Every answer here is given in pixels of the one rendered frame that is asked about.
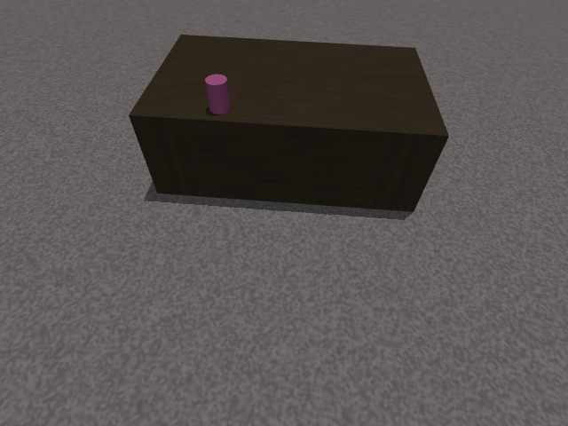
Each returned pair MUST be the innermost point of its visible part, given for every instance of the can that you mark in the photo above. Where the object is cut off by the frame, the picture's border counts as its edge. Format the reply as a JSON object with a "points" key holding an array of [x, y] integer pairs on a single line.
{"points": [[218, 95]]}

